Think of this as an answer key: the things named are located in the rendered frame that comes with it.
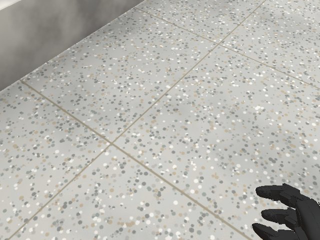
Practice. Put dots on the robot right hand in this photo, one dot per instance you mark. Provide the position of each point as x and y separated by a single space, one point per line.
304 221

